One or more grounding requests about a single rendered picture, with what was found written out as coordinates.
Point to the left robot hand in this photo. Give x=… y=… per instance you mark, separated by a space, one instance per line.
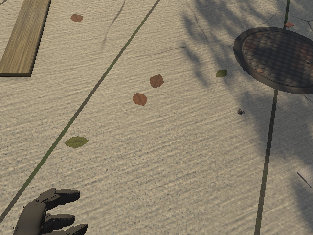
x=34 y=220

